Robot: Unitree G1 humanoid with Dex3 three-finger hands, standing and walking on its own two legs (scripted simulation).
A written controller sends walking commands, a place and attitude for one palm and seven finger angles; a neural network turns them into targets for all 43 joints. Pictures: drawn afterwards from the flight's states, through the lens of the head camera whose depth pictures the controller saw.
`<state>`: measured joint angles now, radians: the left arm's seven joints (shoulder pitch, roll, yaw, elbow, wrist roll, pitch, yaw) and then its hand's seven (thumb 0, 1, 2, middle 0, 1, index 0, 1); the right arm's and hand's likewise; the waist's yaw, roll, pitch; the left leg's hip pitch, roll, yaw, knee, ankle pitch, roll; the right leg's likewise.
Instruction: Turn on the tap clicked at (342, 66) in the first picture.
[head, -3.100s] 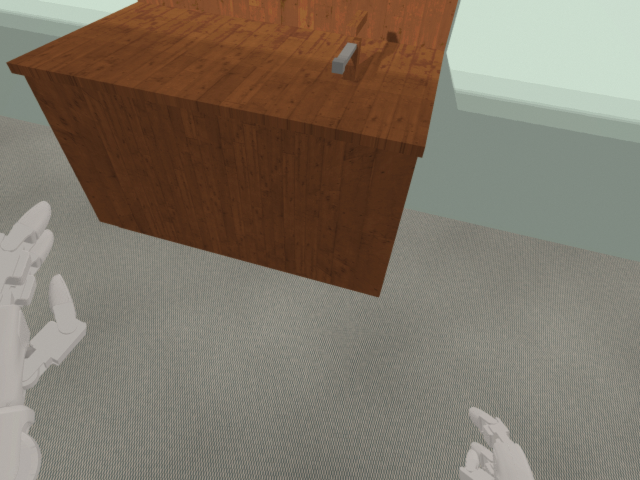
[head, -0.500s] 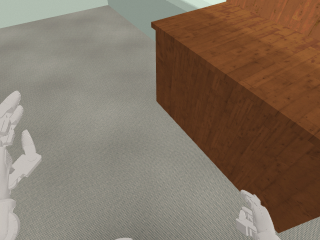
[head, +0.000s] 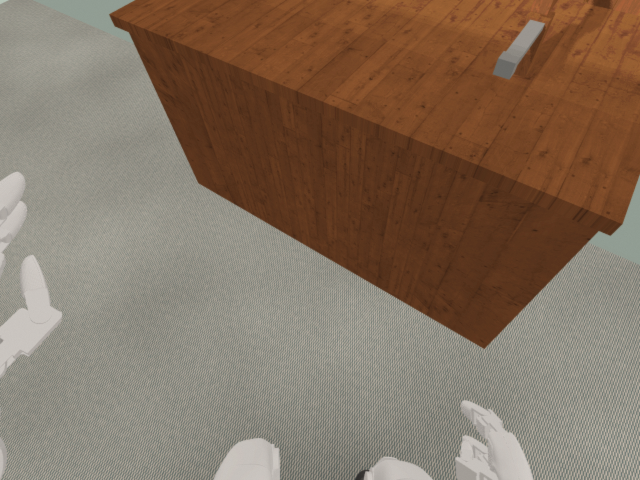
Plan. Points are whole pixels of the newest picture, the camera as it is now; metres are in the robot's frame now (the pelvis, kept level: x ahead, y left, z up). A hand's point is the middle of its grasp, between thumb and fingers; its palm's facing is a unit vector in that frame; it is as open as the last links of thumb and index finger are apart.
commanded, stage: turn to face it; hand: left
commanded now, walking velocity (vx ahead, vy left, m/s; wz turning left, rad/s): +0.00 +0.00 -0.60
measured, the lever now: (506, 65) +0.70 -0.27 +0.09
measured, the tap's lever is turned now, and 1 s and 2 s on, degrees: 0 0 0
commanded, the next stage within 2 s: take the last steps up to it in 1.40 s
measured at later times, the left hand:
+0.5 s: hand (87, 325) +0.22 +0.19 +0.19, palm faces +0.19 -0.90 -0.39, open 7.4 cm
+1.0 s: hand (254, 353) +0.20 +0.06 +0.19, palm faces -0.18 -0.86 -0.48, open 7.4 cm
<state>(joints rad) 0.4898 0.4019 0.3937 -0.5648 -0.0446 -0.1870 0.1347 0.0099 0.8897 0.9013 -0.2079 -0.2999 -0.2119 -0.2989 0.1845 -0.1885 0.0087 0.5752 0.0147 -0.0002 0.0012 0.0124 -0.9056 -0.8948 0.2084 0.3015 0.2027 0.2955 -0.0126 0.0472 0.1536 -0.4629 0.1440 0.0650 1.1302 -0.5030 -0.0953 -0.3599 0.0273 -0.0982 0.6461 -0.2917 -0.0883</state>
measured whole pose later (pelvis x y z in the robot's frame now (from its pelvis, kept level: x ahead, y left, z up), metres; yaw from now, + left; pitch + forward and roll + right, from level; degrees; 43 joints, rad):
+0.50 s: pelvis -0.05 +0.00 +0.01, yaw -17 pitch +0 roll +1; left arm 0.42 0.38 0.36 -0.50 -0.03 -0.19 0.13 0.01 0.89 0.90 -0.21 -0.30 -0.21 -0.30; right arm 0.17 -0.19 0.00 0.48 0.01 0.04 -0.02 0.01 -0.91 -0.90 0.20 0.30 0.20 0.29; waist 0.06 -0.05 0.02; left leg -0.23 0.06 0.12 0.51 -0.27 -0.03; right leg -0.52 0.11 0.05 0.88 -0.35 0.00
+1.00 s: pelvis -0.11 -0.01 +0.00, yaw -36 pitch +0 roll +0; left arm 0.53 0.45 0.44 -0.63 -0.05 -0.22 0.14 0.01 0.89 0.90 -0.21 -0.30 -0.22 -0.30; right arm 0.21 -0.26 -0.04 0.54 0.01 0.04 -0.03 0.01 -0.91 -0.90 0.20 0.30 0.20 0.29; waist -0.01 -0.04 0.08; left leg -0.31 0.04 0.06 0.60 -0.32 -0.04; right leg -0.42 0.09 0.07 0.57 -0.16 -0.04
